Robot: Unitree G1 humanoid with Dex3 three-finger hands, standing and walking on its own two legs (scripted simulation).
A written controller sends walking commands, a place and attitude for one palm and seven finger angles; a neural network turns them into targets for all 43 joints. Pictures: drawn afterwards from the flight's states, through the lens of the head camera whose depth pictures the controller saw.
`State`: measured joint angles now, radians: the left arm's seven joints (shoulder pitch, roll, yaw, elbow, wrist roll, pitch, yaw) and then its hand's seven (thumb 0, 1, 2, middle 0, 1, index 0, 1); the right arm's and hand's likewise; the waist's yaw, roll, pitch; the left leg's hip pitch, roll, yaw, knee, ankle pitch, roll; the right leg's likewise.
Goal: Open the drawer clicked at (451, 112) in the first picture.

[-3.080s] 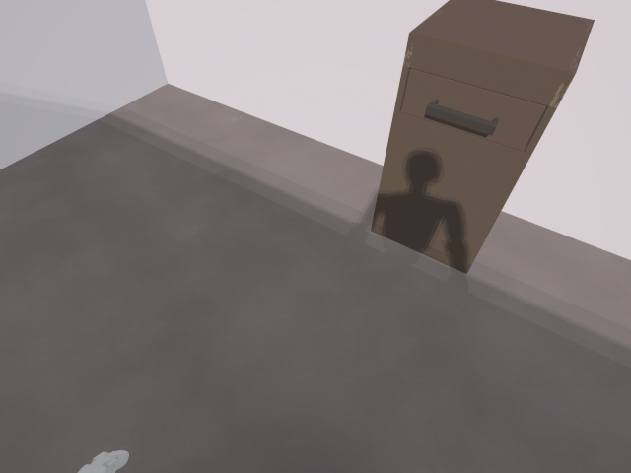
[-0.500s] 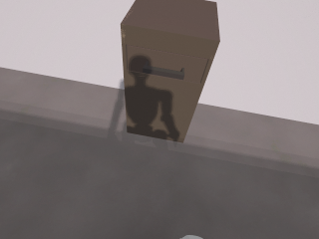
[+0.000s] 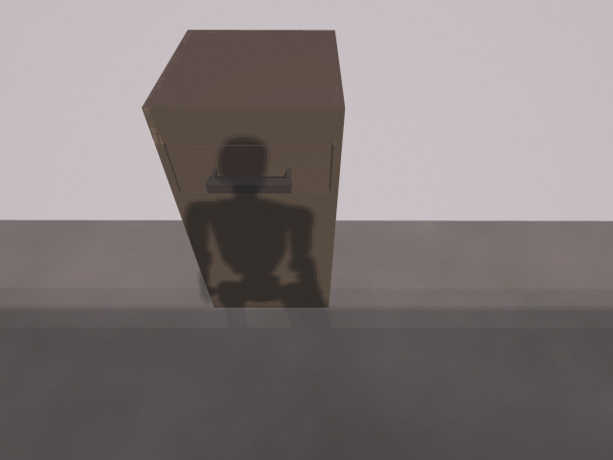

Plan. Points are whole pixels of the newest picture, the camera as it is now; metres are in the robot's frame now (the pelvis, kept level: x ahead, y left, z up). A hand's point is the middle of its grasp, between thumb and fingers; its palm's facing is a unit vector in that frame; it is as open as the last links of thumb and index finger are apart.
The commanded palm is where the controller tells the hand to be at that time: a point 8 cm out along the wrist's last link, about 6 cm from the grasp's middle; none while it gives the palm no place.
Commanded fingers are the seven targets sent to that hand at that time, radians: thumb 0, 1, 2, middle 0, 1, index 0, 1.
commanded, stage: take the last steps up to it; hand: left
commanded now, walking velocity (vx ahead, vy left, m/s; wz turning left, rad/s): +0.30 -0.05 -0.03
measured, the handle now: (250, 179) +0.74 +0.16 -0.11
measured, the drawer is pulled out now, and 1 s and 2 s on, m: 0.00 0.00 0.00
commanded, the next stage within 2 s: come to a stop and stand still in 0.38 s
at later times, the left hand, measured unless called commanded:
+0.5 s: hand (196, 444) +0.19 +0.18 -0.17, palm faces +0.02 -0.99 -0.14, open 7.4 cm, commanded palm none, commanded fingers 0.00 0.90 0.90 -0.20 -0.30 -0.20 -0.30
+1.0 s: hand (229, 376) +0.29 +0.15 -0.16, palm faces +0.05 -0.97 -0.23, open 7.4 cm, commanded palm none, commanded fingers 0.00 0.90 0.90 -0.20 -0.30 -0.20 -0.30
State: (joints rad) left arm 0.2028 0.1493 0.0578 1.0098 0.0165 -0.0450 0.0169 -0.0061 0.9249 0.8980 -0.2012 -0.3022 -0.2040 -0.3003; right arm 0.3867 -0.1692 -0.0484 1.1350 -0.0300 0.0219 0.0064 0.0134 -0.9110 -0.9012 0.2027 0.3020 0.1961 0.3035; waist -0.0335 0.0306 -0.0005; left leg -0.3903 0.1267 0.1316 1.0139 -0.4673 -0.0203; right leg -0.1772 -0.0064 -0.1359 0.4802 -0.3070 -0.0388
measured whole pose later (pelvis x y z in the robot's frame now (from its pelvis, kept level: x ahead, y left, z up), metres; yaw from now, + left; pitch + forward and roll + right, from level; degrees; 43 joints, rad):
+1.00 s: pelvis +0.19 -0.03 +0.00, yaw +0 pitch +0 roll +2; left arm 0.11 0.15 0.05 0.97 0.04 0.03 0.04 0.00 0.90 0.90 -0.20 -0.30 -0.21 -0.30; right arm 0.20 -0.20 -0.07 1.01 -0.02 0.06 0.00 0.01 -0.91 -0.90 0.20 0.30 0.19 0.30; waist 0.02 0.00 0.05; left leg -0.33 0.02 0.03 0.88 -0.47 -0.03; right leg -0.40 -0.09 -0.13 0.46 -0.06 -0.03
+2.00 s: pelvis +0.17 -0.07 +0.01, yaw +0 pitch -1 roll +0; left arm 0.30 0.11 0.00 1.16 0.01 -0.01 0.04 0.01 0.92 0.90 -0.20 -0.30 -0.20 -0.30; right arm 0.26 -0.15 0.00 1.15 -0.01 0.01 -0.05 0.01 -0.92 -0.90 0.20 0.30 0.19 0.30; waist 0.01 0.02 0.02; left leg -0.11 0.08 0.03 0.40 -0.27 -0.06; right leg -0.12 0.06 -0.10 0.39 -0.27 -0.08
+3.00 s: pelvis +0.14 +0.03 +0.00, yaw -2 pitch -1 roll +0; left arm 0.37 0.14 0.00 1.10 0.03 0.02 0.03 0.01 0.91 0.90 -0.20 -0.30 -0.20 -0.30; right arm 0.36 -0.13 0.00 1.09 -0.02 0.00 -0.03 0.01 -0.91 -0.90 0.20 0.30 0.20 0.30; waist 0.00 -0.02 0.00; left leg -0.16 -0.06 0.11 0.43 -0.25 0.09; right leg -0.22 -0.07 -0.02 0.50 -0.29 0.01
